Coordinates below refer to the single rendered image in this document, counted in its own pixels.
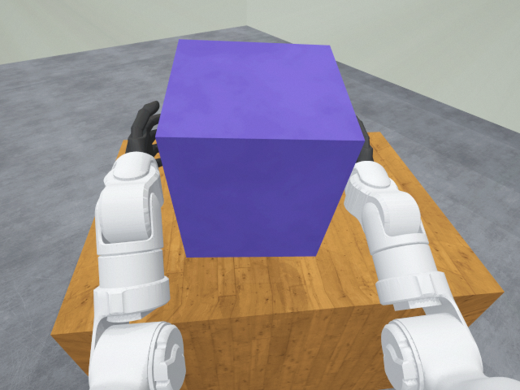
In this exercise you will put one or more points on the left robot upper arm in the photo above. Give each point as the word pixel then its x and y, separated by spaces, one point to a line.
pixel 139 356

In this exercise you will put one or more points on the right robot hand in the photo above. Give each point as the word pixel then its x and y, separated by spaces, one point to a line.
pixel 366 153

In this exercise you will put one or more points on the robot right forearm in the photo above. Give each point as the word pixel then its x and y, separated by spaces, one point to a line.
pixel 391 220

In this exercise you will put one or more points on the left robot hand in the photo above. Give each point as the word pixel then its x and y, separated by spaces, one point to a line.
pixel 142 137

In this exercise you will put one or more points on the pedestal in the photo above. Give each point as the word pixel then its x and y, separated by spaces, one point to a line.
pixel 284 323

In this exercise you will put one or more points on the robot left forearm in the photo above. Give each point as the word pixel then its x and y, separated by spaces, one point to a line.
pixel 129 236

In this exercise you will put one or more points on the right robot upper arm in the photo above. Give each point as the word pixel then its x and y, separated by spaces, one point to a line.
pixel 435 352

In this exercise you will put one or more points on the carton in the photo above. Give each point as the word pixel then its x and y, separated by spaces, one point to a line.
pixel 257 142

